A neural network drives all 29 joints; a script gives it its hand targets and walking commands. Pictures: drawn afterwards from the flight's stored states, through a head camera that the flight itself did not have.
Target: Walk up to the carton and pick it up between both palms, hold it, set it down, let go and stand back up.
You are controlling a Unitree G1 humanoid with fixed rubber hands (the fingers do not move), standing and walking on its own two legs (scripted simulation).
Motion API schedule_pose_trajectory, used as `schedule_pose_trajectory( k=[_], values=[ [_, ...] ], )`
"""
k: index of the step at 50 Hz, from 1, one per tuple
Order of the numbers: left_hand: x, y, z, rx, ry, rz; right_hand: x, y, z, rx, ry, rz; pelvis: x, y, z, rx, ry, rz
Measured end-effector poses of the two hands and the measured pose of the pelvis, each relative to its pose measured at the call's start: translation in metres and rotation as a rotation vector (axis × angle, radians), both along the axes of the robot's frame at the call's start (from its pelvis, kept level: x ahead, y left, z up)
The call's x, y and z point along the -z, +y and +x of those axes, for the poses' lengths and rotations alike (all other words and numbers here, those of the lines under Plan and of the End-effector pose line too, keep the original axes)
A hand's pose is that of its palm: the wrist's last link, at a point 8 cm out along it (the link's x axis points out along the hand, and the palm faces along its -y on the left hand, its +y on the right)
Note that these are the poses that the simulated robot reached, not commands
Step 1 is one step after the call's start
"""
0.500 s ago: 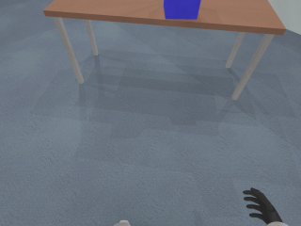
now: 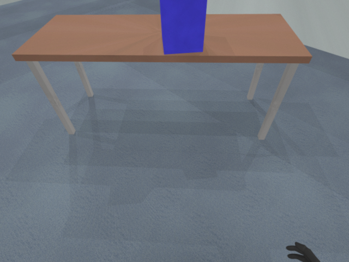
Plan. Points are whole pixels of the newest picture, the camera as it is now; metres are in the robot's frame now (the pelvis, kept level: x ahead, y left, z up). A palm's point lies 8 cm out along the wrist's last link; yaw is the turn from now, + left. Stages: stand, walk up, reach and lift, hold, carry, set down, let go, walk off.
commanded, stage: walk up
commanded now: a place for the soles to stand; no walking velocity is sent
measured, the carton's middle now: (181, 19) +1.19 -0.03 +0.06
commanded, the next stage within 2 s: none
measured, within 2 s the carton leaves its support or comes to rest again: neither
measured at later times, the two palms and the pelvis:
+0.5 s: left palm (54, 220) +0.26 +0.33 -0.08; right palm (296, 229) +0.22 -0.27 -0.06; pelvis +0.15 +0.04 +0.01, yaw -1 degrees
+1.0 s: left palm (72, 184) +0.36 +0.31 -0.08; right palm (278, 172) +0.38 -0.28 -0.06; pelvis +0.26 +0.02 +0.00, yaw -2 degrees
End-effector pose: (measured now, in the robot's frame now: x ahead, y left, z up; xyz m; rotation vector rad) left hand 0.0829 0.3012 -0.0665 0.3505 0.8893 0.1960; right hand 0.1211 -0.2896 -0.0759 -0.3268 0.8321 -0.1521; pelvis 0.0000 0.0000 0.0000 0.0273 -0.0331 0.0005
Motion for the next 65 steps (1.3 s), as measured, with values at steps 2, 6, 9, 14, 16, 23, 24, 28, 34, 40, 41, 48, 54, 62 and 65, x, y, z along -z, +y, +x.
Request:
schedule_pose_trajectory(
  k=[2, 6, 9, 14, 16, 23, 24, 28, 34, 40, 41, 48, 54, 62, 65],
  values=[
    [-0.003, 0.0, 0.012, -0.005, 0.003, 0.0, -0.006, 0.0, 0.02, -0.004, -0.012, 0.001, -0.004, 0.0, 0.012, 0.002, 0.011, -0.002],
    [-0.003, 0.005, 0.036, 0.001, 0.017, -0.003, -0.012, 0.005, 0.051, -0.003, -0.017, -0.006, -0.007, 0.006, 0.035, 0.011, 0.033, -0.011],
    [0.004, 0.013, 0.053, 0.0, 0.03, -0.013, -0.014, 0.013, 0.073, -0.005, -0.019, -0.019, -0.006, 0.015, 0.054, 0.012, 0.043, -0.024],
    [0.025, 0.031, 0.083, -0.002, 0.054, -0.046, -0.013, 0.032, 0.103, -0.009, -0.032, -0.051, 0.004, 0.036, 0.085, 0.017, 0.043, -0.039],
    [0.026, 0.035, 0.1, 0.006, 0.044, -0.055, -0.015, 0.035, 0.103, 0.006, -0.033, -0.062, 0.005, 0.042, 0.098, 0.017, 0.022, -0.043],
    [0.013, 0.03, 0.162, 0.064, 0.005, -0.069, -0.023, 0.027, 0.099, 0.081, 0.023, -0.074, -0.006, 0.042, 0.144, 0.018, -0.005, -0.047],
    [0.012, 0.028, 0.169, 0.069, 0.007, -0.07, -0.022, 0.025, 0.1, 0.086, 0.036, -0.072, -0.007, 0.04, 0.149, 0.018, -0.001, -0.044],
    [0.009, 0.015, 0.199, 0.091, 0.015, -0.06, -0.014, 0.013, 0.107, 0.103, 0.078, -0.055, -0.006, 0.028, 0.172, 0.018, 0.016, -0.029],
    [0.011, -0.011, 0.238, 0.105, -0.007, -0.013, 0.011, -0.011, 0.143, 0.103, 0.09, -0.019, 0.007, 0.0, 0.204, 0.027, 0.011, -0.009],
    [-0.002, -0.012, 0.251, 0.04, -0.029, 0.004, 0.0, -0.015, 0.205, 0.056, 0.019, -0.01, -0.001, -0.008, 0.229, 0.031, -0.007, -0.003],
    [-0.003, -0.012, 0.254, 0.038, -0.026, 0.003, -0.003, -0.015, 0.214, 0.051, 0.009, -0.009, -0.002, -0.007, 0.232, 0.031, -0.004, -0.004],
    [0.007, 0.002, 0.272, 0.039, 0.008, -0.018, -0.012, -0.001, 0.25, 0.037, 0.004, -0.031, -0.003, 0.008, 0.256, 0.033, 0.021, -0.028],
    [0.028, 0.026, 0.296, 0.031, 0.024, -0.062, -0.014, 0.022, 0.264, 0.044, -0.008, -0.077, 0.006, 0.035, 0.28, 0.034, 0.009, -0.054],
    [0.018, 0.026, 0.34, 0.078, 0.01, -0.085, -0.029, 0.022, 0.262, 0.105, 0.021, -0.099, -0.006, 0.041, 0.313, 0.036, -0.016, -0.067],
    [0.015, 0.021, 0.351, 0.085, 0.023, -0.083, -0.027, 0.018, 0.266, 0.11, 0.046, -0.091, -0.009, 0.036, 0.325, 0.036, -0.005, -0.061]
  ],
)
